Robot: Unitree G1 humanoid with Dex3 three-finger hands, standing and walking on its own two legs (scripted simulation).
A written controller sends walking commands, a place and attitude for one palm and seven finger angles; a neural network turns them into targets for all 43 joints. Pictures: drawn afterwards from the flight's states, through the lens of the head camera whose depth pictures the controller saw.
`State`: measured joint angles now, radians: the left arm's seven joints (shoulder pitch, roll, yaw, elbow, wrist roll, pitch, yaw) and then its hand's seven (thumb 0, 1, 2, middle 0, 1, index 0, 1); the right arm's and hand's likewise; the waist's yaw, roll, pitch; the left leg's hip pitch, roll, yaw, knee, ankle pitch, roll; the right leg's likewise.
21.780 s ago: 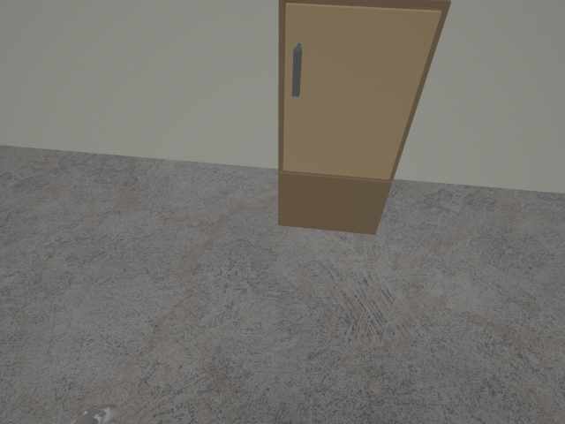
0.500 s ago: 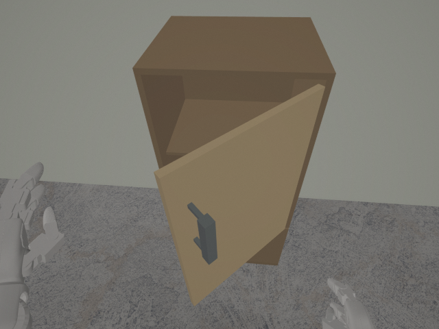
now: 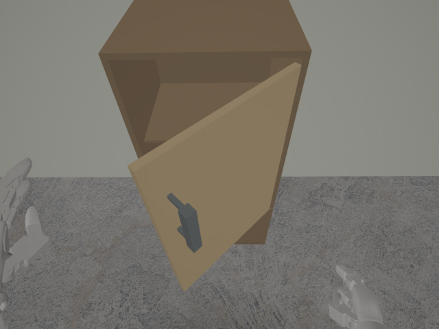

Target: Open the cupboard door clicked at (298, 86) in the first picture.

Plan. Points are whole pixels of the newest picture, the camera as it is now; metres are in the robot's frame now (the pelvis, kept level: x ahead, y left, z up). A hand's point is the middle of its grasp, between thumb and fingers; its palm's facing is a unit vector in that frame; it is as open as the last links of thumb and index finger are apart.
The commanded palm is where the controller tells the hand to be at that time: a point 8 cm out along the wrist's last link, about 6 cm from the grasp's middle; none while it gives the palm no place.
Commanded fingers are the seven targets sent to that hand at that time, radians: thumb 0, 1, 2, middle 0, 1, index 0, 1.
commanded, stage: step back with the hand held close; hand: left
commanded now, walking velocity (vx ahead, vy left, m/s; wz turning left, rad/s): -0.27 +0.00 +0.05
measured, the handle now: (184, 223) +0.31 +0.10 +0.01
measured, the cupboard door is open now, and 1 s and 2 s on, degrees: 45 45 45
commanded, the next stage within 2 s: stop stepping back and stand still in 0.82 s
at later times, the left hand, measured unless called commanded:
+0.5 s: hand out of the picture +0.09 +0.31 +0.15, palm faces +0.49 -0.72 -0.49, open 7.4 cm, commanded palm +0.01 +0.34 +0.17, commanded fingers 0.00 0.90 0.90 -0.20 -0.30 -0.20 -0.30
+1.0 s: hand out of the picture +0.01 +0.30 +0.18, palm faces +0.43 -0.84 -0.34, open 7.4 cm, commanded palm -0.07 +0.35 +0.17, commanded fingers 0.00 0.90 0.90 -0.20 -0.30 -0.20 -0.30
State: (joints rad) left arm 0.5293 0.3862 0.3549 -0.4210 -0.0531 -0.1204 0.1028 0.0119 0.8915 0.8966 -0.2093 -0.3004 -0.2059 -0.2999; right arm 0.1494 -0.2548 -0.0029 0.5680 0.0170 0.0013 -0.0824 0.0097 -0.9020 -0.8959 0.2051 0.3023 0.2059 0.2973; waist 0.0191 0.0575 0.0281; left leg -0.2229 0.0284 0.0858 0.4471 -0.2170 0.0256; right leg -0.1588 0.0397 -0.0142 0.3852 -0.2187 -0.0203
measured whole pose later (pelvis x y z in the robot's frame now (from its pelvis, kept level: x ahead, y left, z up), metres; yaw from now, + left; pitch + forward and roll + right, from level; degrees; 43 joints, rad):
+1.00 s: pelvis -0.20 +0.04 +0.00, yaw +1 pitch +4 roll -6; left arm 0.46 0.43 0.42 -0.64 -0.06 -0.21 0.16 0.01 0.89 0.90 -0.21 -0.30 -0.20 -0.30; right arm 0.15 -0.13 0.02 0.63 -0.01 -0.15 -0.04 0.01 -0.90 -0.90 0.21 0.30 0.21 0.30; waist 0.02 -0.02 0.00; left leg -0.50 0.09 0.09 0.30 0.05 0.05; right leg -0.19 0.07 -0.04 0.88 -0.58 -0.01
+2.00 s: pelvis -0.35 +0.06 -0.01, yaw -4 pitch -2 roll +0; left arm 0.56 0.43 0.42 -0.51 -0.03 -0.21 0.15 0.01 0.89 0.90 -0.21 -0.30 -0.21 -0.30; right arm 0.20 -0.20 0.02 0.59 0.01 -0.14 -0.07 0.01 -0.90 -0.90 0.20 0.30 0.21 0.30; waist 0.00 -0.02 0.04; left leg -0.17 0.04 0.04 0.50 -0.29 -0.02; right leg -0.27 0.00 -0.09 0.47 -0.17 -0.04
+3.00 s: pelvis -0.36 +0.09 -0.01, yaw -3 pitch +0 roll +1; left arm 0.24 0.24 0.01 0.66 0.04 0.04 -0.01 0.01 0.91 0.90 -0.20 -0.30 -0.19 -0.30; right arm 0.14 -0.29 -0.01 0.84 -0.02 -0.01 0.01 0.01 -0.90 -0.90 0.20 0.30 0.21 0.30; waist -0.03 0.02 0.06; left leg -0.26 -0.03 0.04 0.57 -0.31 0.02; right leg -0.37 -0.07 -0.07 0.60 -0.23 -0.01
